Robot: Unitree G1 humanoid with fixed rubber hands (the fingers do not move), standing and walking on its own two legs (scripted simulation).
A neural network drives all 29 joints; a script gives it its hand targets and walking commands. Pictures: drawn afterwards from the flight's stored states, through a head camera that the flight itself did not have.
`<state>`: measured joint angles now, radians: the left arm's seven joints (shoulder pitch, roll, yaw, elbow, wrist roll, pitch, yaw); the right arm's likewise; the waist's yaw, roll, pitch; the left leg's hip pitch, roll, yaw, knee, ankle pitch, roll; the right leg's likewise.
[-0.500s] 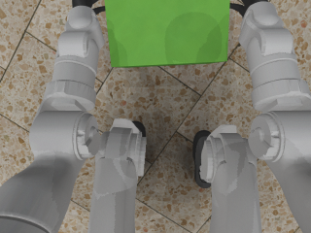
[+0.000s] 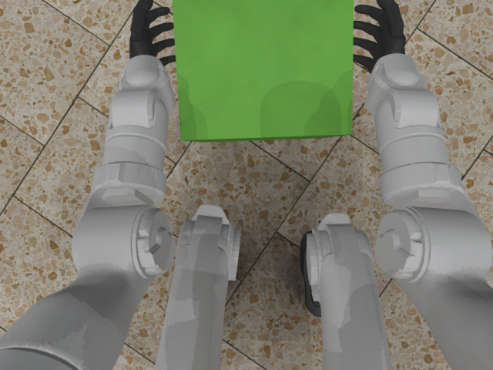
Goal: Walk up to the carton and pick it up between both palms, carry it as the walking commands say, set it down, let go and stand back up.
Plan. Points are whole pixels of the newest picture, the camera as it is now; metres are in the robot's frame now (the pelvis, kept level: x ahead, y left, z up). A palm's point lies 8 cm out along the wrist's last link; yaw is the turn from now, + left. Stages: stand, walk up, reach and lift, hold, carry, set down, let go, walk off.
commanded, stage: reach and lift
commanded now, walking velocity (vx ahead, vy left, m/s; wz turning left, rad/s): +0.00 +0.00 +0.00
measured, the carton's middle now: (261, 50) +0.57 +0.04 -0.18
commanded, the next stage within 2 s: none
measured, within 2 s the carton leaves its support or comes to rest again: neither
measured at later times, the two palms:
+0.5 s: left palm (129, 53) +0.49 +0.19 -0.02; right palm (417, 52) +0.51 -0.13 -0.02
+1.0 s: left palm (94, 37) +0.48 +0.19 +0.05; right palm (466, 36) +0.49 -0.13 +0.05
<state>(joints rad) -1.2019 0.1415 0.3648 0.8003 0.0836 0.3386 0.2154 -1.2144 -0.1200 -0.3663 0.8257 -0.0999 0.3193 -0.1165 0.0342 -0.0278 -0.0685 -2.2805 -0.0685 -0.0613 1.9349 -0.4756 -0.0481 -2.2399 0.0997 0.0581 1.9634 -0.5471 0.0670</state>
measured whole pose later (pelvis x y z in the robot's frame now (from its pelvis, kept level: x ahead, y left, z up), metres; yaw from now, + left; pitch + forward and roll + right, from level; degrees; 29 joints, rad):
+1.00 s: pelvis +0.02 +0.00 +0.11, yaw +0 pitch +43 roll -1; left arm -0.94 0.02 0.39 0.75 0.14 0.36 0.23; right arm -0.95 -0.02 -0.39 0.78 -0.17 0.34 -0.16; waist 0.04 -0.02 -0.25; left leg -1.89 -0.08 -0.08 1.61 -0.47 -0.05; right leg -1.86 0.11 0.09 1.63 -0.53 0.06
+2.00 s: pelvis +0.06 -0.01 +0.24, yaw +1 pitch +31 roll +0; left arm -0.64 -0.07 0.40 0.69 0.21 0.32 0.18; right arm -0.64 0.08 -0.36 0.71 -0.19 0.31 -0.15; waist 0.03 -0.02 -0.27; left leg -1.29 -0.07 -0.12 1.13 -0.39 -0.04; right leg -1.26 0.10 0.11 1.14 -0.43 0.03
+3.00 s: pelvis +0.10 -0.01 +0.34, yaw +1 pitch +8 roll +0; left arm -0.33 -0.15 0.37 0.45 0.27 0.51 0.08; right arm -0.36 0.13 -0.31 0.51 -0.28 0.49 0.00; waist 0.03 0.00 -0.13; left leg -0.44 -0.04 -0.12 0.50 -0.21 -0.02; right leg -0.41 0.06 0.14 0.52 -0.25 0.01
